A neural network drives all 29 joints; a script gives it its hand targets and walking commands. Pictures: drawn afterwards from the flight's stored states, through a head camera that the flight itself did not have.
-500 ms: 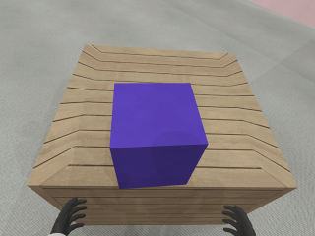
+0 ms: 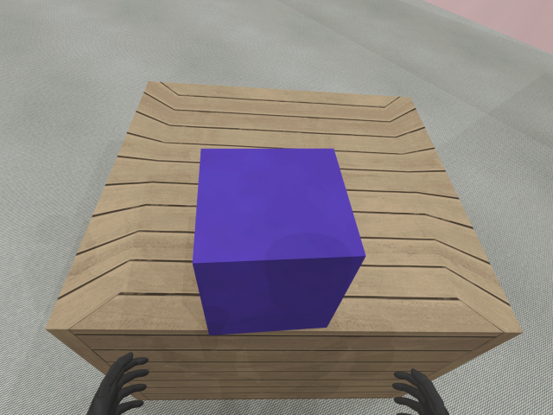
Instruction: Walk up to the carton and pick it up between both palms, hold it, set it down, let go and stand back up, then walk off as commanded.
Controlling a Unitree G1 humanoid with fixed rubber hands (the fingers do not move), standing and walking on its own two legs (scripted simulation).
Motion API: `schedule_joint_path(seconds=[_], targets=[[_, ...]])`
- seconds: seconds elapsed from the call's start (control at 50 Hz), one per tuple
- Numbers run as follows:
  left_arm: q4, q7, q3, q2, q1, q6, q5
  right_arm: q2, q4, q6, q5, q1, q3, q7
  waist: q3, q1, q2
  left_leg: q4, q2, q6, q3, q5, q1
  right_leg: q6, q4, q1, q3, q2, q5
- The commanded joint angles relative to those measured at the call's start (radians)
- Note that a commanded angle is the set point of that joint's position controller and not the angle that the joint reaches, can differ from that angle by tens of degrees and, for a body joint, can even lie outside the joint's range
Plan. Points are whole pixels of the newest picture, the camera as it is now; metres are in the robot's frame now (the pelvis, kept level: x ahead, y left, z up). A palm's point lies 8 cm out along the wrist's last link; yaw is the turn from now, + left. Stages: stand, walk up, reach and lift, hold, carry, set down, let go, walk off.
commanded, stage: stand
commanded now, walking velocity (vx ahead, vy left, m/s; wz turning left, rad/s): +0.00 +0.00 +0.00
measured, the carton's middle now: (269, 245) +0.39 +0.02 -0.01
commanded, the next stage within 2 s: walk off in 1.80 s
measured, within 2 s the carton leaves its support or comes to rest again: neither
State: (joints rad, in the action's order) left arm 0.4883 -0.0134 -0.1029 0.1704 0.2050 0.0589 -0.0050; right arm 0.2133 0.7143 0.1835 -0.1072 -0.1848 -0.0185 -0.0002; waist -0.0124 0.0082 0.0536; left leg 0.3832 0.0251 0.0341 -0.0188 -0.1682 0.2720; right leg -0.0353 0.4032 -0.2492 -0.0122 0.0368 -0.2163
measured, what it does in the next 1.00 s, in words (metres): stands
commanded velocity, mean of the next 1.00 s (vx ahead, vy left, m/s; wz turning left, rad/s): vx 0.00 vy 0.00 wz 0.00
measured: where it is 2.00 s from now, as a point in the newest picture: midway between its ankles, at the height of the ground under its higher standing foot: outside the picture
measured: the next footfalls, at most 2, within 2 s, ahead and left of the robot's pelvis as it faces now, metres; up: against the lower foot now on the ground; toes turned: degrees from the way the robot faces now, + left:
none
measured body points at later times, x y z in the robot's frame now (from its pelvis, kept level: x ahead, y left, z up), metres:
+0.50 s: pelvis -0.01 +0.03 -0.01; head -0.02 +0.07 +0.44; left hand +0.12 +0.30 -0.13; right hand +0.13 -0.24 -0.08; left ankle +0.01 +0.14 -0.74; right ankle -0.01 -0.09 -0.74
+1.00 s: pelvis -0.01 +0.03 -0.01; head -0.02 +0.06 +0.44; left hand +0.11 +0.30 -0.13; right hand +0.13 -0.24 -0.09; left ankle +0.01 +0.14 -0.74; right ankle -0.01 -0.10 -0.74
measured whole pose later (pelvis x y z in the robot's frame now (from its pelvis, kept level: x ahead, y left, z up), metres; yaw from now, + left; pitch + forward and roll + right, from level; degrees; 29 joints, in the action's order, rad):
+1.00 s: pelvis -0.01 +0.03 -0.01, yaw +0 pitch +1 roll -2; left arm 0.79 -0.02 -0.10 0.28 0.21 -0.01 0.00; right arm 0.25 0.73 0.02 -0.08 -0.21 0.01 0.01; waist 0.04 0.01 0.04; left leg 0.53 0.03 0.00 -0.02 -0.25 0.29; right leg -0.01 0.42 -0.21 -0.01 0.05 -0.22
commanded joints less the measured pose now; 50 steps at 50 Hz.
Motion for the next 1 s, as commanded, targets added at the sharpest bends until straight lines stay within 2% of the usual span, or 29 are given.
schedule_joint_path(seconds=[0.0, 0.02, 0.04, 0.06, 0.08, 0.1, 0.14, 0.2, 0.22, 0.26, 0.28, 0.3, 0.34, 0.38, 0.42, 0.44, 0.46, 0.48, 0.54, 0.58, 0.64, 0.66, 0.74, 0.78, 0.86, 0.88, 0.9, 0.92, 0.98], targets=[[0.067, 0.017, -0.045, 0.296, 0.013, -0.085, 0.058, 0.262, -0.028, -0.090, 0.172, 0.046, 0.078, 0.022, 0.253, 0.036, 0.003, 0.106, 0.050, -0.065, -0.026, 0.164, -0.103, 0.062, 0.006, 0.173, -0.075, -0.128, 0.274], [0.073, 0.014, -0.052, 0.312, -0.057, -0.089, 0.069, 0.249, -0.031, -0.097, 0.166, 0.010, 0.075, 0.026, 0.214, 0.003, -0.042, 0.083, 0.052, -0.057, -0.020, 0.100, -0.074, 0.031, -0.014, 0.155, -0.088, -0.119, 0.143], [0.076, 0.009, -0.045, 0.289, -0.039, -0.093, 0.063, 0.270, -0.024, -0.103, 0.173, 0.017, 0.075, 0.031, 0.190, 0.016, -0.066, 0.121, 0.054, -0.077, -0.028, 0.085, -0.079, 0.013, -0.031, 0.100, -0.120, -0.131, 0.104], [0.094, 0.008, -0.053, 0.295, -0.055, -0.095, 0.068, 0.248, -0.029, -0.108, 0.163, -0.011, 0.077, 0.030, 0.193, 0.010, -0.012, 0.097, 0.064, -0.072, -0.034, 0.073, -0.071, 0.007, -0.031, 0.117, -0.119, -0.135, 0.088], [0.110, 0.008, -0.039, 0.292, -0.017, -0.091, 0.052, 0.303, -0.025, -0.109, 0.175, 0.017, 0.088, 0.026, 0.160, 0.022, -0.056, 0.109, 0.062, -0.085, -0.035, 0.045, -0.079, -0.005, -0.048, 0.069, -0.144, -0.136, 0.041], [0.128, 0.005, -0.039, 0.295, -0.033, -0.102, 0.062, 0.271, -0.032, -0.115, 0.176, 0.006, 0.085, 0.027, 0.164, 0.002, -0.064, 0.097, 0.064, -0.077, -0.049, 0.065, -0.082, 0.002, -0.040, 0.067, -0.128, -0.132, 0.027], [0.144, 0.006, -0.041, 0.307, -0.031, -0.107, 0.051, 0.288, -0.020, -0.112, 0.187, 0.015, 0.088, 0.024, 0.155, 0.022, -0.081, 0.099, 0.068, -0.085, -0.047, 0.075, -0.081, -0.004, -0.042, 0.062, -0.131, -0.126, 0.034], [0.150, 0.004, -0.037, 0.308, -0.053, -0.113, 0.070, 0.275, -0.030, -0.113, 0.174, -0.005, 0.085, 0.024, 0.134, -0.009, -0.101, 0.090, 0.081, -0.089, -0.076, 0.059, -0.062, -0.001, -0.037, 0.060, -0.132, -0.112, 0.012], [0.163, 0.004, -0.028, 0.305, -0.020, -0.108, 0.063, 0.279, -0.029, -0.117, 0.182, 0.009, 0.084, 0.022, 0.141, 0.015, -0.095, 0.078, 0.078, -0.090, -0.078, 0.064, -0.068, 0.001, -0.028, 0.071, -0.106, -0.105, 0.044], [0.182, 0.006, -0.029, 0.304, -0.027, -0.104, 0.063, 0.309, -0.047, -0.117, 0.181, 0.038, 0.094, 0.024, 0.153, 0.007, -0.130, 0.074, 0.071, -0.088, -0.085, 0.035, -0.063, 0.005, -0.033, 0.082, -0.109, -0.100, 0.000], [0.183, 0.005, -0.026, 0.309, -0.025, -0.106, 0.058, 0.316, -0.031, -0.120, 0.178, -0.005, 0.097, 0.021, 0.142, 0.002, -0.096, 0.058, 0.079, -0.083, -0.078, 0.058, -0.047, 0.011, -0.016, 0.107, -0.091, -0.099, 0.042], [0.192, 0.005, -0.034, 0.316, -0.018, -0.109, 0.053, 0.301, -0.026, -0.118, 0.184, -0.002, 0.098, 0.026, 0.132, 0.016, -0.119, 0.061, 0.081, -0.091, -0.097, 0.054, -0.039, 0.003, -0.021, 0.097, -0.112, -0.103, 0.029], [0.211, 0.000, -0.026, 0.315, -0.009, -0.107, 0.059, 0.312, -0.030, -0.117, 0.183, 0.004, 0.102, 0.022, 0.128, -0.004, -0.205, 0.034, 0.093, -0.087, -0.112, -0.029, -0.024, -0.001, -0.027, 0.090, -0.108, -0.092, -0.010], [0.216, 0.001, -0.026, 0.328, -0.011, -0.110, 0.066, 0.308, -0.020, -0.117, 0.173, -0.003, 0.101, 0.021, 0.113, -0.006, -0.137, 0.048, 0.090, -0.084, -0.103, -0.023, -0.019, 0.000, -0.042, 0.098, -0.112, -0.097, 0.035], [0.224, 0.001, -0.026, 0.329, 0.004, -0.121, 0.059, 0.322, -0.027, -0.122, 0.176, 0.002, 0.106, 0.022, 0.138, -0.002, -0.129, 0.041, 0.084, -0.090, -0.112, -0.011, -0.035, 0.008, -0.020, 0.104, -0.092, -0.093, 0.022], [0.234, 0.003, -0.018, 0.331, -0.022, -0.115, 0.063, 0.300, -0.015, -0.126, 0.182, 0.004, 0.092, 0.027, 0.107, -0.010, -0.176, 0.025, 0.089, -0.090, -0.112, -0.005, -0.030, 0.004, -0.023, 0.096, -0.103, -0.101, 0.051], [0.239, 0.006, -0.026, 0.340, 0.008, -0.119, 0.059, 0.298, -0.021, -0.122, 0.175, 0.025, 0.098, 0.019, 0.138, 0.006, -0.152, 0.032, 0.089, -0.090, -0.122, -0.004, -0.046, -0.001, -0.015, 0.100, -0.106, -0.098, 0.026], [0.236, 0.003, -0.014, 0.321, 0.013, -0.118, 0.054, 0.309, -0.038, -0.118, 0.178, 0.042, 0.104, 0.019, 0.111, 0.008, -0.216, 0.031, 0.087, -0.087, -0.113, -0.020, -0.026, -0.004, -0.032, 0.095, -0.110, -0.097, 0.032], [0.250, 0.002, -0.023, 0.317, -0.024, -0.116, 0.063, 0.295, -0.014, -0.121, 0.175, 0.023, 0.100, 0.014, 0.133, -0.009, -0.131, 0.036, 0.080, -0.080, -0.106, -0.057, -0.047, 0.000, -0.033, 0.095, -0.113, -0.102, 0.007], [0.259, 0.003, -0.022, 0.342, -0.021, -0.122, 0.060, 0.300, -0.011, -0.124, 0.177, 0.038, 0.099, 0.019, 0.092, -0.002, -0.137, 0.024, 0.086, -0.094, -0.118, -0.095, -0.024, -0.001, -0.055, 0.075, -0.127, -0.107, -0.007], [0.256, -0.005, -0.023, 0.355, -0.033, -0.129, 0.060, 0.286, -0.024, -0.124, 0.169, 0.023, 0.097, 0.020, 0.089, -0.005, -0.214, 0.021, 0.086, -0.088, -0.115, -0.053, -0.003, -0.010, -0.042, 0.106, -0.121, -0.119, 0.015], [0.275, 0.000, -0.025, 0.345, -0.012, -0.129, 0.055, 0.305, -0.020, -0.126, 0.174, 0.018, 0.095, 0.020, 0.092, 0.006, -0.167, 0.031, 0.080, -0.091, -0.112, -0.044, -0.023, -0.007, -0.043, 0.085, -0.137, -0.116, -0.013], [0.271, 0.005, -0.028, 0.354, -0.026, -0.129, 0.060, 0.302, -0.025, -0.128, 0.167, 0.007, 0.100, 0.023, 0.112, -0.010, -0.199, 0.046, 0.089, -0.079, -0.102, 0.043, -0.049, -0.003, -0.047, 0.107, -0.128, -0.116, 0.048], [0.274, 0.007, -0.019, 0.329, 0.006, -0.132, 0.050, 0.302, -0.033, -0.121, 0.163, 0.041, 0.093, 0.026, 0.142, 0.005, -0.190, 0.059, 0.087, -0.086, -0.096, 0.108, -0.079, -0.006, -0.036, 0.113, -0.125, -0.118, 0.135], [0.292, -0.001, -0.022, 0.341, -0.008, -0.128, 0.050, 0.306, -0.005, -0.119, 0.167, 0.006, 0.093, 0.018, 0.117, 0.001, -0.153, 0.048, 0.091, -0.088, -0.096, 0.037, -0.069, 0.002, -0.052, 0.096, -0.121, -0.127, 0.081], [0.286, 0.002, -0.022, 0.348, -0.045, -0.128, 0.052, 0.293, -0.012, -0.123, 0.163, 0.018, 0.093, 0.019, 0.096, -0.017, -0.157, 0.043, 0.083, -0.086, -0.108, 0.041, -0.057, -0.001, -0.043, 0.099, -0.118, -0.121, 0.113], [0.292, 0.005, -0.032, 0.364, -0.006, -0.126, 0.049, 0.309, -0.002, -0.125, 0.168, 0.005, 0.097, 0.023, 0.124, -0.006, -0.150, 0.049, 0.093, -0.089, -0.104, 0.095, -0.077, -0.002, -0.029, 0.105, -0.117, -0.128, 0.143], [0.300, 0.010, -0.019, 0.341, -0.025, -0.121, 0.053, 0.299, -0.007, -0.122, 0.158, 0.001, 0.087, 0.021, 0.123, -0.028, -0.160, 0.055, 0.093, -0.078, -0.095, 0.076, -0.081, -0.003, -0.039, 0.102, -0.122, -0.132, 0.137], [0.293, 0.009, -0.021, 0.348, -0.012, -0.130, 0.043, 0.298, -0.018, -0.121, 0.168, 0.047, 0.094, 0.023, 0.131, -0.002, -0.188, 0.039, 0.095, -0.087, -0.111, 0.074, -0.064, 0.000, -0.027, 0.115, -0.114, -0.123, 0.109]])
